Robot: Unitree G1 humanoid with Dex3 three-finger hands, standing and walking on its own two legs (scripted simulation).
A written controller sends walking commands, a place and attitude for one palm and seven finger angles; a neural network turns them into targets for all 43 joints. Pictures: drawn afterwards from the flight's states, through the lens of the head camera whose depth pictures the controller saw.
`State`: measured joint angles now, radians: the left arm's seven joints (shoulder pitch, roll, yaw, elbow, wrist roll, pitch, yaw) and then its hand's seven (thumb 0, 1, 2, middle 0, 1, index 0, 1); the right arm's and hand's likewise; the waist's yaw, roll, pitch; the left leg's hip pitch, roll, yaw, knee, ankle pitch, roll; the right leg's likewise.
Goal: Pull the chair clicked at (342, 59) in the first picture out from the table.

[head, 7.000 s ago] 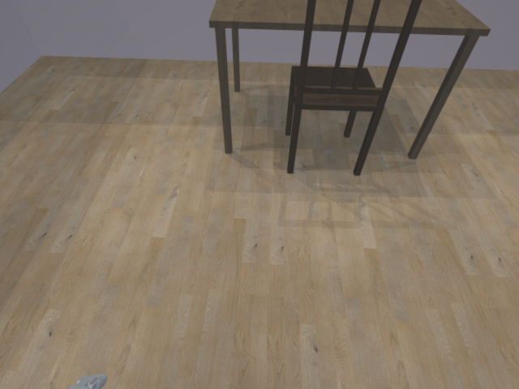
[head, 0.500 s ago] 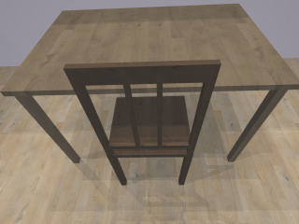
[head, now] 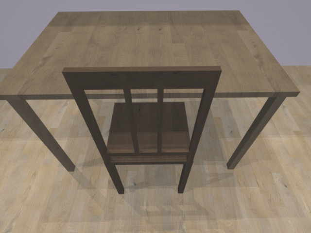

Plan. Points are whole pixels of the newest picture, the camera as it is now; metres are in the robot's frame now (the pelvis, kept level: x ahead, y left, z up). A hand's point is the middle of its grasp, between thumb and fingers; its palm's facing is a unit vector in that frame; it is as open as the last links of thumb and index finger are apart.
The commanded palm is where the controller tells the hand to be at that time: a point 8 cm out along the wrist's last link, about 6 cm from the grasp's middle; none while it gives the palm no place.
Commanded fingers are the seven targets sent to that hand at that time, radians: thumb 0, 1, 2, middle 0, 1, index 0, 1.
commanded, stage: look again from close up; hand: left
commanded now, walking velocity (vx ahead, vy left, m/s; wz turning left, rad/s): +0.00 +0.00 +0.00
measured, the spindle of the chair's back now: (132, 125) +0.47 +0.11 -0.06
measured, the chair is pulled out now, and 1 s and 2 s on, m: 0.00 0.00 0.00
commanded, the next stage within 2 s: raise the hand toward the chair's back in 0.82 s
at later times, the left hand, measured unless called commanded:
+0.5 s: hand out of the picture +0.02 +0.23 -0.18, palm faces +0.01 -0.98 -0.19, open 7.4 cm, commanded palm none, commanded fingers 0.00 0.90 0.90 -0.20 -0.30 -0.20 -0.30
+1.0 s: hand out of the picture +0.06 +0.24 -0.15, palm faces +0.14 -0.96 -0.23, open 7.3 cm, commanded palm +0.11 +0.26 -0.07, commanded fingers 0.00 0.78 0.85 -0.19 -0.28 -0.19 -0.28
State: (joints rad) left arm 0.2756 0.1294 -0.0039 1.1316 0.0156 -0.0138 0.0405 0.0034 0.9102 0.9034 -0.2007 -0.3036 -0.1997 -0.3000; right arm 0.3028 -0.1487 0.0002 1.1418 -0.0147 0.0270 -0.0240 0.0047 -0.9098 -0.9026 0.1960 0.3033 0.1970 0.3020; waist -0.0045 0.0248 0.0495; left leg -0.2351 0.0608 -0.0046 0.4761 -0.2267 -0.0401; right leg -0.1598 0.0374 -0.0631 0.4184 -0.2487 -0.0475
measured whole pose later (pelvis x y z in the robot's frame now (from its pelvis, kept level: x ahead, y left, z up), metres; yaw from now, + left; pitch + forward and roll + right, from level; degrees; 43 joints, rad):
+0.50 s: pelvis +0.01 +0.05 +0.00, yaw -1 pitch +0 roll +0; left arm 0.30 0.16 0.00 1.07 0.02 0.00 0.04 0.00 0.91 0.90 -0.20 -0.30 -0.20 -0.30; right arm 0.28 -0.16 0.00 1.08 -0.01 -0.02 -0.03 0.01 -0.93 -0.90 0.20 0.30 0.20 0.30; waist 0.00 -0.02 0.01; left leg -0.21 -0.03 0.06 0.48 -0.27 0.05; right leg -0.19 -0.05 -0.02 0.49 -0.30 0.03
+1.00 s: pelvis +0.01 +0.05 +0.00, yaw -1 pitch -1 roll +1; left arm 0.46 0.18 0.01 0.61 -0.06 0.05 0.09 0.03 0.93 0.90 -0.20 -0.30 -0.20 -0.30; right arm 0.32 -0.17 0.02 0.99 0.02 -0.11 -0.05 0.01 -0.93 -0.90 0.20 0.30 0.20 0.30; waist 0.01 -0.02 0.02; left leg -0.21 -0.03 0.06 0.48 -0.26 0.03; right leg -0.20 -0.05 -0.01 0.52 -0.30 0.01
